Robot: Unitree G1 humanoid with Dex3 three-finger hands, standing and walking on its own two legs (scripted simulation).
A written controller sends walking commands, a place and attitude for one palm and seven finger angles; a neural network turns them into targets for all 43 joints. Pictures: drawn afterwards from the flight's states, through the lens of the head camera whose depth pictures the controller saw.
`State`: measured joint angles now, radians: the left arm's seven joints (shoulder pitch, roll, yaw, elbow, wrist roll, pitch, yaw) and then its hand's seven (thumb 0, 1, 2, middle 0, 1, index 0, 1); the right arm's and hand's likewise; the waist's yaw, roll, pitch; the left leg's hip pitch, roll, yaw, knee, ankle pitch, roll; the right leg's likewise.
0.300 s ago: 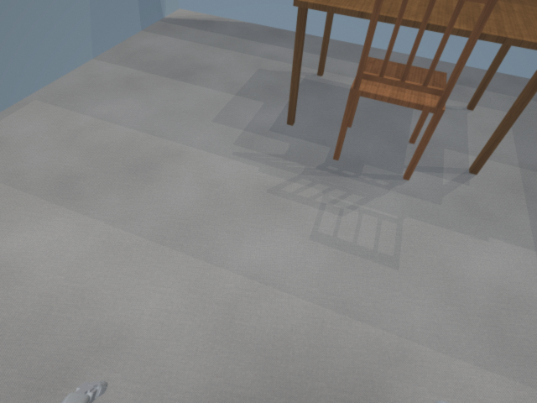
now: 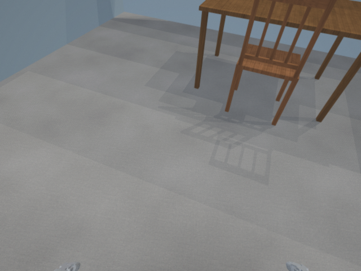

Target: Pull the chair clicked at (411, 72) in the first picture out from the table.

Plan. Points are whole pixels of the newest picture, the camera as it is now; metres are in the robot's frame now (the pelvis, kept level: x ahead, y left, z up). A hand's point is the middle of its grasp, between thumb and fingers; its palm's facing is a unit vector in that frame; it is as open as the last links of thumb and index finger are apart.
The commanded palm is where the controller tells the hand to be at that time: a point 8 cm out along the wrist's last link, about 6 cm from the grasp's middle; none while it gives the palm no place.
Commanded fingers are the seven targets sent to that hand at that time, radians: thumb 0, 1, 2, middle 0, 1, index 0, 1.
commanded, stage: stand and wait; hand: left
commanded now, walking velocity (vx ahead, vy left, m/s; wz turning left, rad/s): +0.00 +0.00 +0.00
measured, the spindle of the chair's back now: (280, 34) +1.45 -0.54 -0.07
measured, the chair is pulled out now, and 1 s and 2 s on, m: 0.00 0.00 0.00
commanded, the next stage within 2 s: look at it before walking up in 0.52 s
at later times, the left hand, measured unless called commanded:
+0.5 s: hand out of the picture +0.05 +0.23 -0.15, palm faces -0.04 -0.94 -0.34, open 7.4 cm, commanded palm none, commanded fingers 0.00 0.90 0.90 -0.20 -0.30 -0.20 -0.30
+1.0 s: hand out of the picture +0.05 +0.22 -0.15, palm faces -0.05 -0.94 -0.33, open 7.4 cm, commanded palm none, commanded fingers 0.00 0.90 0.90 -0.20 -0.30 -0.20 -0.30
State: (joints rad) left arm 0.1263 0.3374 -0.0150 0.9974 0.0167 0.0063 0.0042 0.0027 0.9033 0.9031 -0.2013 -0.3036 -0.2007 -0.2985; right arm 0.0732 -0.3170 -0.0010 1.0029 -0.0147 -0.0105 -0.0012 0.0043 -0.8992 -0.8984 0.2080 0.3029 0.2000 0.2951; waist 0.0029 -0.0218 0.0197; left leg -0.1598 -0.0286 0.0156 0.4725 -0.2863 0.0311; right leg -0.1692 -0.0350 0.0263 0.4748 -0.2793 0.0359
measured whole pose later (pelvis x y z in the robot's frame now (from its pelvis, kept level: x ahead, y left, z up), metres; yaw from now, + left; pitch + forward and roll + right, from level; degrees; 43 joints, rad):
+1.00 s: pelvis -0.02 -0.03 +0.01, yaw +0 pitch -2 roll +0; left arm 0.13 0.34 -0.01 1.09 0.02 -0.01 0.00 0.00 0.90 0.90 -0.20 -0.30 -0.20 -0.30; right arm 0.11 -0.34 0.00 1.12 -0.01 -0.01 0.00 0.00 -0.90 -0.90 0.21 0.30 0.20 0.29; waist -0.01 -0.01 0.04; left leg -0.15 0.01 0.00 0.38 -0.20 -0.01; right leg -0.17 0.00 0.01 0.39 -0.20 0.00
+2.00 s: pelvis +0.14 -0.08 +0.00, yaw -20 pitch +2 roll +0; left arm 0.42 0.16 0.04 1.04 0.03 -0.06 0.00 0.00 0.90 0.90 -0.20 -0.30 -0.20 -0.30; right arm 0.08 -0.20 -0.06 0.93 -0.02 -0.01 0.02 0.01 -0.90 -0.90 0.20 0.30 0.19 0.29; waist 0.06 0.01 0.04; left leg -0.61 0.11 0.03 0.89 -0.20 -0.07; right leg -0.06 0.07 0.09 0.34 -0.31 -0.06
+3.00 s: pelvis +0.51 -0.28 +0.00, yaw -46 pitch +0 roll -1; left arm 0.29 0.22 0.06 1.04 0.02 -0.06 0.00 -0.01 0.93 0.90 -0.20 -0.30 -0.20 -0.30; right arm 0.17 -0.18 -0.05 0.97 -0.03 -0.02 0.02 0.00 -0.92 -0.90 0.20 0.30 0.19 0.29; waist 0.00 0.02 0.00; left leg -0.55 0.16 0.08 0.84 -0.20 -0.05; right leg -0.12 0.06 -0.08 0.40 -0.28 -0.06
